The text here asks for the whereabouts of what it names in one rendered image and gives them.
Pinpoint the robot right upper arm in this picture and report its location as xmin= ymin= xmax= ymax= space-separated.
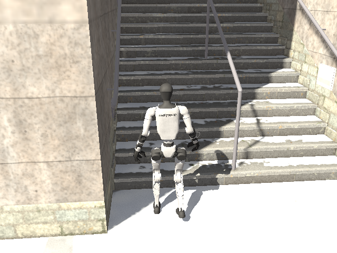
xmin=178 ymin=105 xmax=194 ymax=134

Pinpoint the robot right foot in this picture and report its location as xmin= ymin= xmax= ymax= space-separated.
xmin=176 ymin=208 xmax=185 ymax=218

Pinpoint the right robot forearm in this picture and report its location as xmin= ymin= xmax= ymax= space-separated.
xmin=189 ymin=126 xmax=198 ymax=144

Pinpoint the left robot hand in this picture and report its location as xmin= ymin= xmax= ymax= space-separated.
xmin=133 ymin=150 xmax=146 ymax=163

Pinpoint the left robot forearm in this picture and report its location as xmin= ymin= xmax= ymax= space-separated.
xmin=135 ymin=129 xmax=146 ymax=152

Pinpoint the right robot thigh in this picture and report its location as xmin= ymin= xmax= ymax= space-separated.
xmin=174 ymin=147 xmax=186 ymax=183

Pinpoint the right robot hand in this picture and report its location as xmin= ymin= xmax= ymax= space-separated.
xmin=187 ymin=142 xmax=200 ymax=152

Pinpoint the robot left upper arm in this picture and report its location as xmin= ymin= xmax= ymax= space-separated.
xmin=142 ymin=107 xmax=156 ymax=137

